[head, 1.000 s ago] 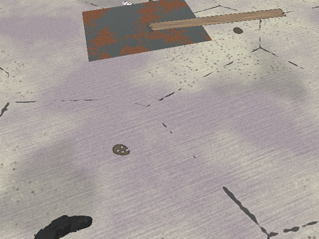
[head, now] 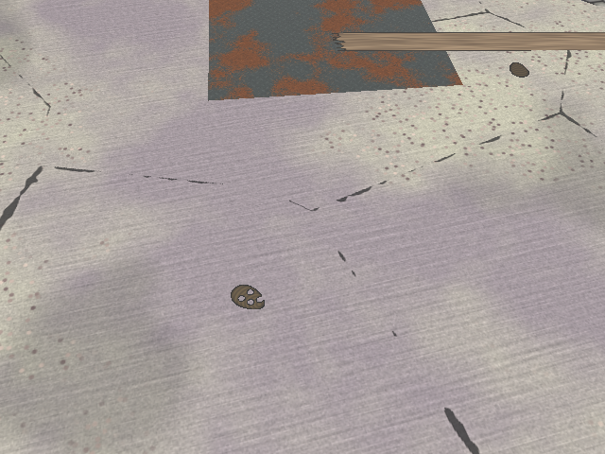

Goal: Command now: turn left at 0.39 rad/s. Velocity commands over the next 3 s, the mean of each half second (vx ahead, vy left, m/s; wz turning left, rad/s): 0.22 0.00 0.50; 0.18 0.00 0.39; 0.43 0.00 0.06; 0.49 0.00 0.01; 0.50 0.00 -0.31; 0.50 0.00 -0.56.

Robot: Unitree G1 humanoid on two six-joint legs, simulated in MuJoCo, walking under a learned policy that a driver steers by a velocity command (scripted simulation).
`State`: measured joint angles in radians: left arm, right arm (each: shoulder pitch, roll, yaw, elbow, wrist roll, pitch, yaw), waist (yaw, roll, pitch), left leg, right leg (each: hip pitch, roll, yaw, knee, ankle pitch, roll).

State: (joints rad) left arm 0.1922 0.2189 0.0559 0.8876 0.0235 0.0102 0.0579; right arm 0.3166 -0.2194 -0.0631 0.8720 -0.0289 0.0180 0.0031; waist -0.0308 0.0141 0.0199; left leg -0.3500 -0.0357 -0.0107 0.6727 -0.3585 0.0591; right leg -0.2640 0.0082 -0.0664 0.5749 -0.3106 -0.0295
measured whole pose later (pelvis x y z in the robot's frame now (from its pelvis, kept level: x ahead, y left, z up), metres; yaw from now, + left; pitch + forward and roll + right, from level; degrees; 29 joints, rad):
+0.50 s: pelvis +0.13 +0.00 +0.01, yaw +16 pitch +2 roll +0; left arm 0.03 0.24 0.04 0.76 0.02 -0.05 -0.01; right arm 0.47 -0.25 -0.09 0.87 -0.02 -0.02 0.00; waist -0.09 0.00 0.01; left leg -0.12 -0.12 -0.24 0.47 -0.37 0.05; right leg -0.44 0.02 0.05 0.54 -0.17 0.01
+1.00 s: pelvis +0.24 +0.03 +0.01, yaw +28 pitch +1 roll -1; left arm 0.35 0.25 0.06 0.90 0.03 -0.02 -0.02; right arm 0.18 -0.22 -0.03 0.81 -0.04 -0.01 0.03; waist 0.04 -0.03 0.00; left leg -0.25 -0.04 0.02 0.50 -0.27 0.07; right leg -0.25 -0.04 -0.10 0.63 -0.41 -0.05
